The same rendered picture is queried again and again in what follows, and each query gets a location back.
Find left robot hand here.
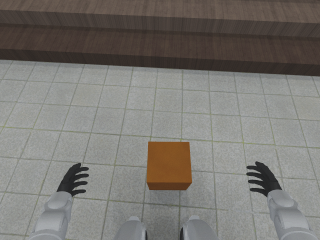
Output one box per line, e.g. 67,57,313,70
56,163,89,197

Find right robot shin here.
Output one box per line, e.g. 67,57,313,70
187,215,200,222

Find left robot forearm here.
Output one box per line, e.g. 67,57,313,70
27,191,72,240

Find right robot thigh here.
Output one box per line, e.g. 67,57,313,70
183,219,220,240

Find carton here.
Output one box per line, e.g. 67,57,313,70
146,141,192,191

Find right robot hand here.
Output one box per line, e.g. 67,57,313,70
246,161,282,197

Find right robot forearm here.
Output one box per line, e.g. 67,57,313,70
267,189,318,240

